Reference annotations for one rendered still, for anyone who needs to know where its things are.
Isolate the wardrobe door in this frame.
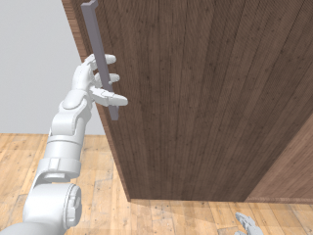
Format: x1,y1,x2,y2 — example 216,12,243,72
249,114,313,199
70,0,313,203

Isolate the handle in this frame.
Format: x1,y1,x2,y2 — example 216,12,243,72
80,0,119,120

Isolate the robot right hand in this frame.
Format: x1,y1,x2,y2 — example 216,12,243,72
234,211,264,235

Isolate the robot left forearm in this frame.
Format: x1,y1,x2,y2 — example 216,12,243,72
22,89,93,222

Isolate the robot left upper arm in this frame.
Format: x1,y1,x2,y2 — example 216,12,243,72
0,183,82,235

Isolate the robot left hand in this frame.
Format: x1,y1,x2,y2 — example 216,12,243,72
71,54,128,107

